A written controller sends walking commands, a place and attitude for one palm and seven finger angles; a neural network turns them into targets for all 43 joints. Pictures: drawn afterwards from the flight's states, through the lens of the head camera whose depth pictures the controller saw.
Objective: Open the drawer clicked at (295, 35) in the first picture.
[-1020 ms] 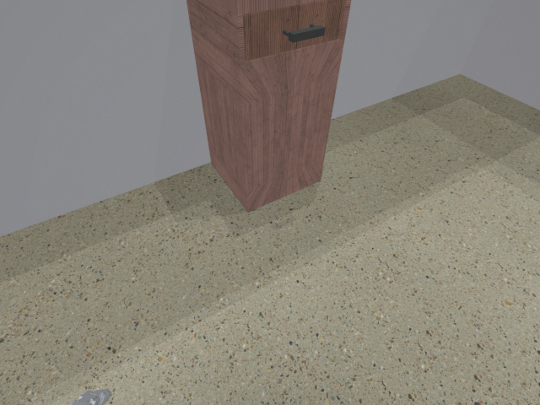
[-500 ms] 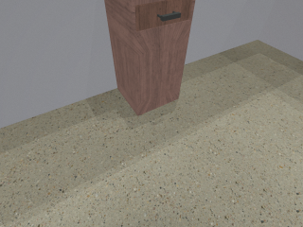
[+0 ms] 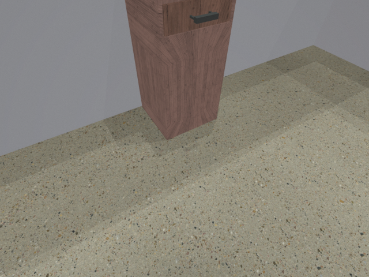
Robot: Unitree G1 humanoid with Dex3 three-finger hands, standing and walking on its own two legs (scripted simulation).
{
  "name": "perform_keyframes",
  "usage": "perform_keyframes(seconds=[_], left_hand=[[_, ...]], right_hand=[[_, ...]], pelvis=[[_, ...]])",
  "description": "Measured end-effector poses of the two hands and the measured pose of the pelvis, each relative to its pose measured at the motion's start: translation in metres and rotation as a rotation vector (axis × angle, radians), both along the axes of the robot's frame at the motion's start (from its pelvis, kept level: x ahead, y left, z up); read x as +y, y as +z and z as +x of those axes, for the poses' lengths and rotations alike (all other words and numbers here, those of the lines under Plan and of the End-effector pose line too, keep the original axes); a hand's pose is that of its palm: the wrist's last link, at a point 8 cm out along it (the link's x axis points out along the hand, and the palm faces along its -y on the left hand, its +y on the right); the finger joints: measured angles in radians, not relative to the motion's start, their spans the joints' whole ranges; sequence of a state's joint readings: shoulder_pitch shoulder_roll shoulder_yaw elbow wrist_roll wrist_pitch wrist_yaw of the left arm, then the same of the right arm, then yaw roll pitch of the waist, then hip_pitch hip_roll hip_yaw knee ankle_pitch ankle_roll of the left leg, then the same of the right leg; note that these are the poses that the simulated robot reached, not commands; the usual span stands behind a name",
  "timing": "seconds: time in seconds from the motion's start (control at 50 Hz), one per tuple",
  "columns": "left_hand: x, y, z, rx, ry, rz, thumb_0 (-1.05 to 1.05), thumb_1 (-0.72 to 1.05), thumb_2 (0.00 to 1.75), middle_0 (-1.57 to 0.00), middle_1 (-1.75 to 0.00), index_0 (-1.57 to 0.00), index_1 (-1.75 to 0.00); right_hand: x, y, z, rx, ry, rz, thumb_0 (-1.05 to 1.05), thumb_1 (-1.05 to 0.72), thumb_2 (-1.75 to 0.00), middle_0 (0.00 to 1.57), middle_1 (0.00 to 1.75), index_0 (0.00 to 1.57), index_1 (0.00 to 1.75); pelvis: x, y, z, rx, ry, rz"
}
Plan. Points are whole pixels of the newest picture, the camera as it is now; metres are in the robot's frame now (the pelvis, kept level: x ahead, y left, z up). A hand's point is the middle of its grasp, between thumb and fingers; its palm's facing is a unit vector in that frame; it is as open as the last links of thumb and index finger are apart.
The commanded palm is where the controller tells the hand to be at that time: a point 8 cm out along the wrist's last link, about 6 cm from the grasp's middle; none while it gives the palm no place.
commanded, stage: look at it before walking up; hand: left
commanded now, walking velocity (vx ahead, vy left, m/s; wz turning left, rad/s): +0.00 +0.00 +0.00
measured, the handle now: (203, 16) +1.26 -0.03 +0.06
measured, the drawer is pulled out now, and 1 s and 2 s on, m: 0.00 0.00 0.00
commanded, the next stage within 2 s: walk to a spot facing it in 0.42 s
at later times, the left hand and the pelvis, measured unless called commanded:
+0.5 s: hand out of the picture +0.09 +0.25 -0.15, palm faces -0.04 -0.94 -0.34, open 7.4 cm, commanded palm none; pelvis +0.02 +0.00 +0.00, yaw +0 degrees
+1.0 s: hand out of the picture +0.06 +0.17 -0.18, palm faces -0.16 -0.95 -0.28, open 7.4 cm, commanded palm none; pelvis -0.01 -0.03 -0.03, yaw -11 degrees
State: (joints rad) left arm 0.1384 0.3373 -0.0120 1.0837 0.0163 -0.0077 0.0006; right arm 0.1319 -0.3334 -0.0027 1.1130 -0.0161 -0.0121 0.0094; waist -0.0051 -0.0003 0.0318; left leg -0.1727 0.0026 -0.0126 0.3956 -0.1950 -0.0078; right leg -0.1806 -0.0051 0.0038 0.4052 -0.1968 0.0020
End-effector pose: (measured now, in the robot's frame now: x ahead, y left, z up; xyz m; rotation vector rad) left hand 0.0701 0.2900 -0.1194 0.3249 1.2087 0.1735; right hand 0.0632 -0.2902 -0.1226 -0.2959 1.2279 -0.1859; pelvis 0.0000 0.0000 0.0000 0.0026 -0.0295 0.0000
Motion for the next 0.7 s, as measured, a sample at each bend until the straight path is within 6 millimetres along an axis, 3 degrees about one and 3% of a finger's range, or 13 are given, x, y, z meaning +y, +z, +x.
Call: perform_keyframes(seconds=[0.46, 0.62, 0.7], left_hand=[[-0.001, 0.001, 0.017, -0.006, 0.002, 0.001, 0.00, 0.90, 0.90, -0.20, -0.30, -0.21, -0.30], [0.000, 0.002, 0.020, -0.005, 0.000, 0.007, 0.00, 0.90, 0.90, -0.20, -0.30, -0.21, -0.30], [-0.008, -0.004, 0.017, 0.025, -0.014, 0.001, 0.00, 0.90, 0.90, -0.20, -0.30, -0.21, -0.30]], right_hand=[[-0.004, 0.006, 0.032, -0.038, 0.013, -0.014, 0.00, -0.91, -0.90, 0.20, 0.30, 0.20, 0.30], [-0.004, 0.006, 0.034, -0.051, 0.001, -0.016, 0.00, -0.91, -0.90, 0.20, 0.30, 0.20, 0.30], [0.002, 0.000, 0.025, -0.063, -0.040, -0.002, 0.00, -0.91, -0.90, 0.20, 0.30, 0.20, 0.30]], pelvis=[[-0.002, 0.002, 0.016, 0.000, -0.003, 0.000], [-0.002, 0.001, 0.016, -0.002, -0.022, 0.000], [-0.003, -0.003, 0.012, 0.002, -0.060, 0.004]])
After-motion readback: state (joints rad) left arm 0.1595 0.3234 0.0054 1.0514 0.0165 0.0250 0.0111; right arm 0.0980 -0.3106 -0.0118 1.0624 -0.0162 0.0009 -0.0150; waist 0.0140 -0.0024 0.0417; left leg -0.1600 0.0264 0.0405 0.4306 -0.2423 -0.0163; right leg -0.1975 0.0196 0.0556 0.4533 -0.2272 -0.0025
